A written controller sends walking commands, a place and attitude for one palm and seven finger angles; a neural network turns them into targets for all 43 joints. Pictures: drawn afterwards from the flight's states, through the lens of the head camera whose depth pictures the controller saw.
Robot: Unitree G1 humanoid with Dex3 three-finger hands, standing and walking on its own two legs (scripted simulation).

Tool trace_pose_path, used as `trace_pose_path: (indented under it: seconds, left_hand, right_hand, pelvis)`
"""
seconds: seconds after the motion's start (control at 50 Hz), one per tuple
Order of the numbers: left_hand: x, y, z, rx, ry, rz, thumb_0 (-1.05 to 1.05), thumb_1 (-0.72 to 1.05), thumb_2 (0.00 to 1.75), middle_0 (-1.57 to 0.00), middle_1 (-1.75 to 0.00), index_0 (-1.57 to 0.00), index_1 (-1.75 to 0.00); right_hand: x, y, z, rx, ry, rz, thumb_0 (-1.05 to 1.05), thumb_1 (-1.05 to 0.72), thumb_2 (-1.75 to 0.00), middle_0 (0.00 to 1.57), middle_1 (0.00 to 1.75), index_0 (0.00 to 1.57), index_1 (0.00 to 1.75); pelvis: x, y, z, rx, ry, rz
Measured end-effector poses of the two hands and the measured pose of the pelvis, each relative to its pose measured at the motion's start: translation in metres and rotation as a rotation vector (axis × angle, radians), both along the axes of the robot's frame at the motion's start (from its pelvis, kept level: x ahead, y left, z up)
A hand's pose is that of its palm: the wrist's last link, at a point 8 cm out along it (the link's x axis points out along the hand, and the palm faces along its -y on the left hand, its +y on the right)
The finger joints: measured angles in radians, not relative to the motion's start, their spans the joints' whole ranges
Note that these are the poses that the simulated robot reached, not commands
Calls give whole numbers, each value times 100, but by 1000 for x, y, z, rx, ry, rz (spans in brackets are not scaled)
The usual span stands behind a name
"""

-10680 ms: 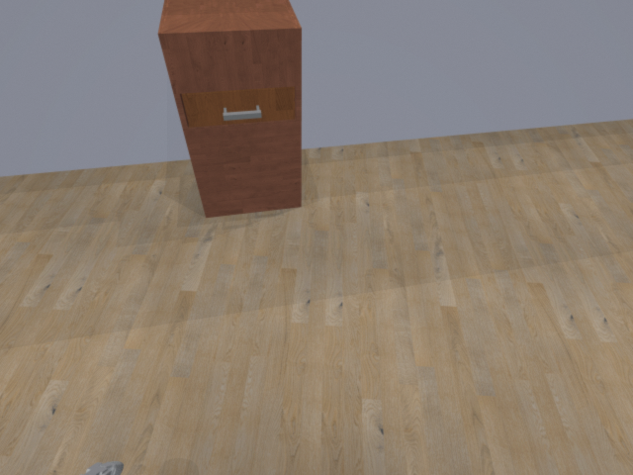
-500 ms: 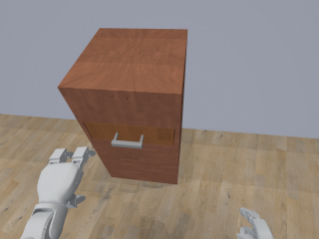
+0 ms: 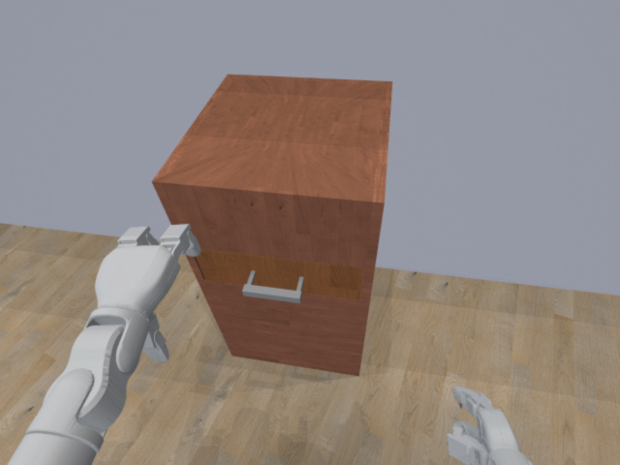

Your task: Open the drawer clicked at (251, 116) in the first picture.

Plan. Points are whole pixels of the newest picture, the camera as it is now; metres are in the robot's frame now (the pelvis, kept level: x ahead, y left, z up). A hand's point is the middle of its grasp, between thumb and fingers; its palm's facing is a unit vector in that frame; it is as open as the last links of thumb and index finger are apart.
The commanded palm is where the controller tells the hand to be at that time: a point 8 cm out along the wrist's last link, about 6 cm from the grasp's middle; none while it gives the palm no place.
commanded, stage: raise the hand with hooked fingers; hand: left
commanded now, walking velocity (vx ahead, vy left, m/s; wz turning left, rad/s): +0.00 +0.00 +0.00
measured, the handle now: (274, 286) +0.52 +0.16 -0.24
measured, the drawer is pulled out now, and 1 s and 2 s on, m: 0.00 0.00 0.00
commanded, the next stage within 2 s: move the hooked fingers above the handle in 0.46 s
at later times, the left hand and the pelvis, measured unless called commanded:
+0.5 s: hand (141, 291) +0.30 +0.26 +0.07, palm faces +0.04 -0.10 -0.99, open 13.8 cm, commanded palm +0.27 +0.26 +0.14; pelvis -0.01 +0.02 +0.00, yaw +0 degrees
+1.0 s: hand (187, 294) +0.34 +0.24 +0.00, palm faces -0.04 -0.08 -1.00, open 13.8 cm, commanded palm +0.33 +0.24 +0.06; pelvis -0.01 +0.00 -0.02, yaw +0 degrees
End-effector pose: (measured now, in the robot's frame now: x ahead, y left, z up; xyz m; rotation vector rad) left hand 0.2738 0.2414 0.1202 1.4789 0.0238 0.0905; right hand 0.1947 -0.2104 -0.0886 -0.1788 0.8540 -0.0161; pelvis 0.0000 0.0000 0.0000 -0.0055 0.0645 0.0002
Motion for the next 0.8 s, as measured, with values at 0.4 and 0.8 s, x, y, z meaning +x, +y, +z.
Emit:
trace_pose_path:
  seconds: [0.4,0.8]
  left_hand:
    - [-1,19,1,-11,32,-102,-1,-48,30,-32,-120,-32,-120]
    - [13,2,-35,-24,89,-110,-1,-49,30,-32,-120,-32,-120]
  right_hand:
    - [-48,-3,-14,-45,149,-38,1,-91,-90,20,30,20,29]
    - [-43,-1,-13,-36,105,-38,1,-91,-90,20,30,20,29]
  pelvis:
    - [-6,19,3,-14,9,4]
    - [-15,12,-3,-11,40,3]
